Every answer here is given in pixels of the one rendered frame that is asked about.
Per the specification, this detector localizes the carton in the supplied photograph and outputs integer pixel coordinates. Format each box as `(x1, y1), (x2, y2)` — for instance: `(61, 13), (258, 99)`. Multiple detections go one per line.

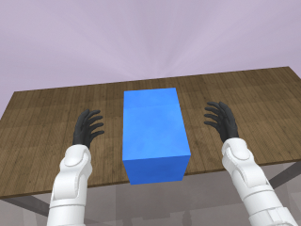
(122, 88), (191, 185)

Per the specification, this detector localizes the robot right forearm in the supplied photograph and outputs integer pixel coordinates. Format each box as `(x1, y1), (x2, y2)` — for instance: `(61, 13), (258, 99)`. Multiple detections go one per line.
(221, 137), (298, 226)

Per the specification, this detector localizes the table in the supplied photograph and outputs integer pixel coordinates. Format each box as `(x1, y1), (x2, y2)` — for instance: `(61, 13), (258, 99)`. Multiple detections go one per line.
(0, 66), (301, 217)

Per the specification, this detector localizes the left robot hand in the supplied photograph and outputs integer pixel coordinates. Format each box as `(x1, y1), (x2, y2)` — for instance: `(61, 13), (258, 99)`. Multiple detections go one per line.
(72, 109), (104, 149)

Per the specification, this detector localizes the right robot hand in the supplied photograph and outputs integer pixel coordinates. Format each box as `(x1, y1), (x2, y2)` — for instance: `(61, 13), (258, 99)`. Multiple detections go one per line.
(204, 102), (239, 143)

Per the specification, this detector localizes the robot left forearm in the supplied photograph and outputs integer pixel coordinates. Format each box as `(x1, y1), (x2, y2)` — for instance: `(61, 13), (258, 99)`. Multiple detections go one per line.
(46, 144), (92, 226)

